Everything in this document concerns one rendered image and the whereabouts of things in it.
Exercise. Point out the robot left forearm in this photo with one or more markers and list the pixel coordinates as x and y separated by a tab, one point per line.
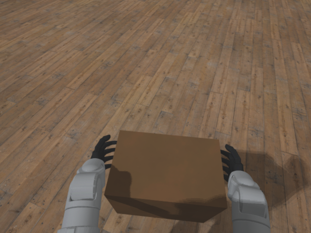
84	199

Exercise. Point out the carton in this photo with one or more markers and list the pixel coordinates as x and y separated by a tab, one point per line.
166	176

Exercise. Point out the robot right forearm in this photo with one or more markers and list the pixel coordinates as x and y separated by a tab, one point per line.
249	206

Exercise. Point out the left robot hand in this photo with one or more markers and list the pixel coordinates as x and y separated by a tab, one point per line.
100	150

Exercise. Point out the right robot hand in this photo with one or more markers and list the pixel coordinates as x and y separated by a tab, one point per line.
234	162

